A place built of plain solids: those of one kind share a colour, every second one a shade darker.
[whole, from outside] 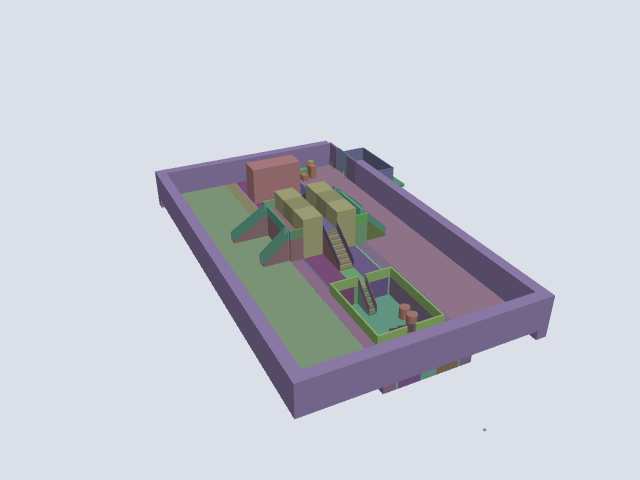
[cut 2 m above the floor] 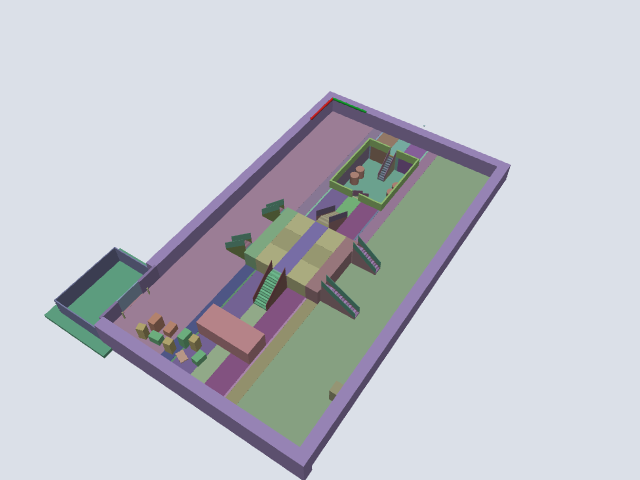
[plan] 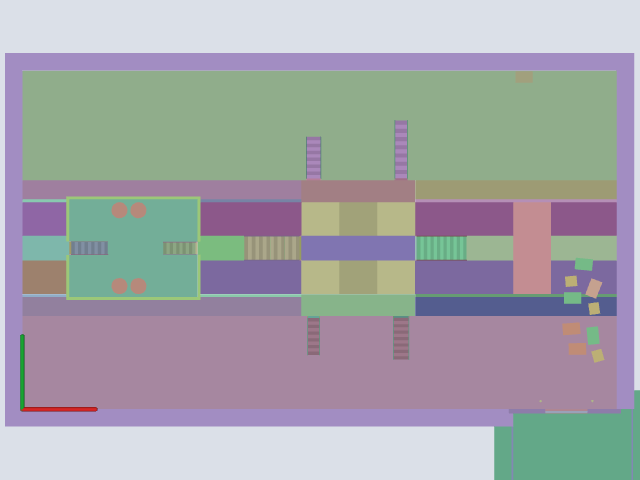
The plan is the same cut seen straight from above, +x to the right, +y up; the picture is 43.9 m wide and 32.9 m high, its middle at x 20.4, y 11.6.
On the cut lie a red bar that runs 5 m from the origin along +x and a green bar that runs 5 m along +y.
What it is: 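A newspaper printing works; a press hall with its printing units in a row, railed galleries along them reached by steep steel stairs, a reel room sunk beside the press with a steep flight down at each end, and a mailroom with shut dock doors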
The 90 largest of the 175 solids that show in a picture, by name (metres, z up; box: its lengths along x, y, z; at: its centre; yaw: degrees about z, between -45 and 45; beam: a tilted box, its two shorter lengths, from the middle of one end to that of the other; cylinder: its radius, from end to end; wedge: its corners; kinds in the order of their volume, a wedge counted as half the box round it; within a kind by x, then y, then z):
{
 "wall_plaster_1": {"box": [1.2, 25.6, 3.6], "at": [-0.59, 11.61, 1.4]},
 "wall_plaster_2": {"box": [34.83, 1.2, 4.65], "at": [16.23, -0.59, 0.88]},
 "wall_plaster_3": {"box": [43.13, 1.2, 3.6], "at": [20.38, 23.81, 1.4]},
 "wall_plaster_4": {"box": [2.5, 0.3, 4.65], "at": [34.59, -0.14, 0.88]},
 "wall_plaster_5": {"box": [2.3, 0.3, 4.65], "at": [39.89, -0.14, 0.88]},
 "wall_plaster_6": {"box": [1.2, 24.4, 4.65], "at": [41.34, 12.21, 0.88]},
 "floor_hall0a_asphalt_1": {"box": [40.73, 6.38, 1.45], "at": [20.38, 3.2, -0.72]},
 "press_unit_metal_1": {"box": [2.6, 2.3, 4.75], "at": [20.42, 9.04, 2.33]},
 "press_unit_metal_2": {"box": [2.6, 2.3, 4.75], "at": [20.42, 13.04, 2.33]},
 "press_unit_metal_3": {"box": [2.6, 2.3, 4.75], "at": [23.02, 9.04, 2.33]},
 "press_unit_metal_4": {"box": [2.6, 2.3, 4.75], "at": [23.02, 13.04, 2.33]},
 "press_unit_metal_5": {"box": [2.6, 2.3, 4.75], "at": [25.62, 9.04, 2.33]},
 "press_unit_metal_6": {"box": [2.6, 2.3, 4.75], "at": [25.62, 13.04, 2.33]},
 "floor_hall3b_asphalt_1": {"box": [28.73, 2.3, 2.56], "at": [26.38, 9.04, -1.28]},
 "floor_hall5b_asphalt_1": {"box": [28.73, 2.3, 2.56], "at": [26.38, 13.04, -1.28]},
 "floor_hall8a_asphalt_1": {"box": [40.73, 7.52, 0.4], "at": [20.38, 19.45, -0.2]},
 "press_folder_metal_1": {"box": [2.6, 6.3, 4.65], "at": [34.94, 11.04, 2.27]},
 "floor_hall1a_asphalt_1": {"box": [19.11, 1.3, 2.56], "at": [9.57, 7.04, -1.28]},
 "floor_hall7a_asphalt_1": {"box": [19.11, 1.3, 2.56], "at": [9.57, 15.04, -1.28]},
 "floor_galtc_metal_1": {"box": [7.8, 1.7, 3.03], "at": [23.02, 11.04, 1.12]},
 "yard_yard_asphalt_1": {"box": [10.7, 8.6, 0.4], "at": [37.69, -2.99, -1.25]},
 "floor_galtn_metal_1": {"box": [7.8, 1.5, 3.03], "at": [23.02, 14.94, 1.12]},
 "floor_galts_metal_1": {"box": [7.8, 1.5, 3.03], "at": [23.02, 7.14, 1.12]},
 "floor_hall4b_asphalt_1": {"box": [7.11, 1.7, 2.56], "at": [15.57, 11.04, -1.28]},
 "floor_reelt_concrete_1": {"box": [8.8, 6.7, 0.4], "at": [7.61, 11.04, -2.36]},
 "floor_hall3a_asphalt_1": {"box": [3.2, 2.3, 2.56], "at": [1.61, 9.04, -1.28]},
 "floor_hall5a_asphalt_1": {"box": [3.2, 2.3, 2.56], "at": [1.61, 13.04, -1.28]},
 "floor_hall4a_asphalt_1": {"box": [3.2, 1.7, 2.56], "at": [1.61, 11.04, -1.28]},
 "floor_hall4c_asphalt_1": {"box": [13.82, 1.7, 0.4], "at": [33.83, 11.04, -0.2]},
 "floor_hall1b_asphalt_1": {"box": [13.82, 1.3, 0.4], "at": [33.83, 7.04, -0.2]},
 "floor_hall7b_asphalt_1": {"box": [13.82, 1.3, 0.4], "at": [33.83, 15.04, -0.2]},
 "step_galtcw_1": {"box": [0.25, 1.6, 1.2], "at": [16.86, 11.04, 0.55]},
 "step_galtcw_2": {"box": [0.25, 1.6, 1.37], "at": [17.11, 11.04, 0.63]},
 "step_galtcw_3": {"box": [0.25, 1.6, 1.53], "at": [17.36, 11.04, 0.72]},
 "step_galtcw_4": {"box": [0.25, 1.6, 1.7], "at": [17.61, 11.04, 0.8]},
 "step_galtcw_5": {"box": [0.25, 1.6, 1.86], "at": [17.87, 11.04, 0.88]},
 "step_galtcw_6": {"box": [0.25, 1.6, 2.03], "at": [18.12, 11.04, 0.96]},
 "step_galtcw_7": {"box": [0.25, 1.6, 2.19], "at": [18.37, 11.04, 1.05]},
 "step_galtcw_8": {"box": [0.25, 1.6, 2.35], "at": [18.62, 11.04, 1.13]},
 "step_galtcw_9": {"box": [0.25, 1.6, 2.52], "at": [18.88, 11.04, 1.21]},
 "rail_reelt_1": {"box": [0.2, 2.89, 1.1], "at": [3.11, 9.14, 0.55]},
 "rail_reelt_2": {"box": [0.2, 2.89, 1.1], "at": [3.11, 12.95, 0.55]},
 "rail_reelt_3": {"box": [9.2, 0.2, 1.1], "at": [7.61, 7.59, 0.55]},
 "rail_reelt_4": {"box": [9.2, 0.2, 1.1], "at": [7.61, 14.49, 0.55]},
 "rail_reelt_5": {"box": [0.2, 2.91, 1.1], "at": [12.11, 9.15, 0.55]},
 "rail_reelt_6": {"box": [0.2, 2.91, 1.1], "at": [12.11, 12.94, 0.55]},
 "fence_metal_1": {"box": [0.12, 6.12, 2.6], "at": [33.58, -3.05, -0.15]},
 "fence_metal_2": {"box": [8.34, 0.12, 2.6], "at": [37.69, -6.05, -0.15]},
 "fence_metal_3": {"box": [0.12, 6.24, 2.6], "at": [41.8, -2.99, -0.15]},
 "step_galtce_1": {"box": [0.25, 1.6, 2.52], "at": [27.17, 11.04, 1.21]},
 "step_galtce_2": {"box": [0.25, 1.6, 2.35], "at": [27.39, 11.04, 1.13]},
 "step_galtce_3": {"box": [0.25, 1.6, 2.19], "at": [27.62, 11.04, 1.05]},
 "step_galtce_4": {"box": [0.25, 1.6, 2.03], "at": [27.84, 11.04, 0.96]},
 "step_galtce_5": {"box": [0.25, 1.6, 1.86], "at": [28.07, 11.04, 0.88]},
 "step_galtce_6": {"box": [0.25, 1.6, 1.7], "at": [28.29, 11.04, 0.8]},
 "step_galtce_7": {"box": [0.25, 1.6, 1.53], "at": [28.52, 11.04, 0.72]},
 "step_galtce_8": {"box": [0.25, 1.6, 1.37], "at": [28.74, 11.04, 0.63]},
 "reel_1": {"cylinder": 0.55, "from": [6.65, 8.44, -2.21], "to": [6.65, 8.44, -0.91]},
 "reel_2": {"cylinder": 0.55, "from": [6.65, 13.64, -2.21], "to": [6.65, 13.64, -0.91]},
 "reel_3": {"cylinder": 0.55, "from": [7.95, 8.44, -2.21], "to": [7.95, 8.44, -0.91]},
 "reel_4": {"cylinder": 0.55, "from": [7.95, 13.64, -2.21], "to": [7.95, 13.64, -0.91]},
 "step_galtn_1": {"box": [0.95, 0.26, 2.48], "at": [19.96, 15.94, 1.19]},
 "step_galtn_2": {"box": [0.95, 0.26, 2.28], "at": [19.96, 16.17, 1.09]},
 "step_galtn_3": {"box": [0.95, 0.26, 2.08], "at": [19.96, 16.41, 0.99]},
 "step_galtn_4": {"box": [0.82, 0.31, 2.51], "at": [25.96, 15.96, 1.2]},
 "step_galtn_5": {"box": [0.82, 0.31, 2.33], "at": [25.96, 16.25, 1.12]},
 "step_galtn_6": {"box": [0.82, 0.31, 2.16], "at": [25.96, 16.53, 1.03]},
 "step_galtn_7": {"box": [0.82, 0.31, 1.98], "at": [25.96, 16.81, 0.94]},
 "floor_hall2b_asphalt_1": {"box": [7.11, 0.2, 2.56], "at": [15.57, 7.79, -1.28]},
 "floor_hall6b_asphalt_1": {"box": [7.11, 0.2, 2.56], "at": [15.57, 14.29, -1.28]},
 "pallets_mail_1": {"box": [1.2, 0.8, 1.64], "at": [37.72, 7.63, 0.82], "yaw": -0.1},
 "pallets_mail_2": {"box": [1.2, 0.8, 0.85], "at": [38.49, 9.93, 0.42], "yaw": -5.5},
 "pallets_mail_3": {"box": [0.8, 1.2, 0.9], "at": [39.12, 5.04, 0.45], "yaw": 5.9},
 "cage_mail_1": {"box": [0.8, 0.72, 1.73], "at": [37.62, 8.77, 0.86], "yaw": 4.9},
 "cage_mail_2": {"box": [0.72, 0.8, 1.68], "at": [39.19, 6.9, 0.84], "yaw": 8.1},
 "cage_mail_3": {"box": [0.72, 0.8, 1.68], "at": [39.45, 3.67, 0.84], "yaw": 16.1},
 "load_cartons_mail_1": {"box": [1.2, 0.8, 0.84], "at": [37.63, 5.51, 0.42], "yaw": 4.3},
 "load_cartons_mail_2": {"box": [1.2, 0.8, 1.7], "at": [38.04, 4.13, 0.85], "yaw": 0.4},
 "pallets_1": {"box": [1.2, 0.8, 1.72], "at": [34.39, 22.77, 0.86]},
 "floor_hall2a_asphalt_1": {"box": [3.2, 0.2, 2.56], "at": [1.61, 7.79, -1.28]},
 "floor_hall6a_asphalt_1": {"box": [3.2, 0.2, 2.56], "at": [1.61, 14.29, -1.28]},
 "floor_sill_concrete_1": {"box": [2.9, 0.3, 1.45], "at": [37.29, -0.14, -0.72]},
 "shutter_metal_1": {"box": [2.9, 0.12, 3.3], "at": [37.29, -0.19, 1.65]},
 "floor_hall2c_asphalt_1": {"box": [13.82, 0.2, 0.4], "at": [33.83, 7.79, -0.2]},
 "floor_hall6c_asphalt_1": {"box": [13.82, 0.2, 0.4], "at": [33.83, 14.29, -0.2]},
 "rail_galtn_1": {"box": [5.02, 0.2, 1.1], "at": [22.99, 15.59, 3.18]},
 "rail_galts_1": {"box": [5.0, 0.2, 1.1], "at": [22.9, 6.49, 3.18]},
 "step_galts_1": {"box": [1.03, 0.22, 2.31], "at": [25.96, 5.94, 1.1]},
 "step_galts_2": {"box": [1.03, 0.22, 2.5], "at": [25.96, 6.16, 1.2]},
 "floor_galtce_hda_1": {"box": [0.15, 1.6, 2.68], "at": [26.99, 11.04, 1.29]}
}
